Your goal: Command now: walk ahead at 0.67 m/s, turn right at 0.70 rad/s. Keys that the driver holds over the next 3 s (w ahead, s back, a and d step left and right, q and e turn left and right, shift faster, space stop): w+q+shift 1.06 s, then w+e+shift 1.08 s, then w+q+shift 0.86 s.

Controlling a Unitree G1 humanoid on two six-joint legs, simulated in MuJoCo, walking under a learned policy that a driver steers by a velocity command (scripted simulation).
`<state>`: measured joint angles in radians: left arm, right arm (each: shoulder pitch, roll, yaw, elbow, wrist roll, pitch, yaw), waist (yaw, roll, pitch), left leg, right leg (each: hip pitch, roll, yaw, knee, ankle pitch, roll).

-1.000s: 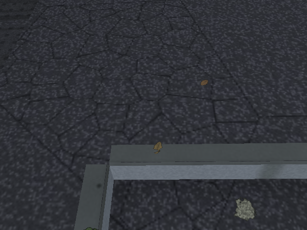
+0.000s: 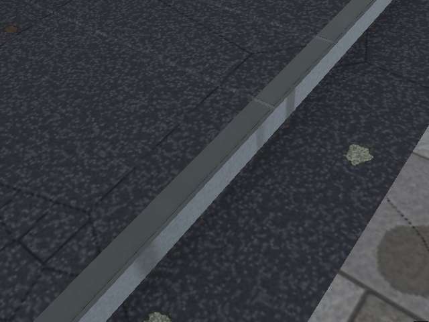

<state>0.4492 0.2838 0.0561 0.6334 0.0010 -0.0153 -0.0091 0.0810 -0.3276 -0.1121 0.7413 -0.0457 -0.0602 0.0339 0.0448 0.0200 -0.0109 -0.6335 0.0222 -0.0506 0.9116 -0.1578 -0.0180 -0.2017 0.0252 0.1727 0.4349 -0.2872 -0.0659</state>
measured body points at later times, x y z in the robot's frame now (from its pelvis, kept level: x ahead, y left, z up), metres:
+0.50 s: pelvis +0.37 +0.08 -0.01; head +0.39 +0.10 +0.44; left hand +0.51 +0.34 -0.11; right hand +0.40 -0.21 -0.13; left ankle +0.31 +0.12 -0.75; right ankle +0.42 -0.07 -0.67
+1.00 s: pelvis +0.80 +0.20 -0.01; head +0.82 +0.22 +0.44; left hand +0.56 +0.35 -0.14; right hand +1.16 +0.23 -0.01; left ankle +0.81 +0.34 -0.47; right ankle +0.77 +0.04 -0.75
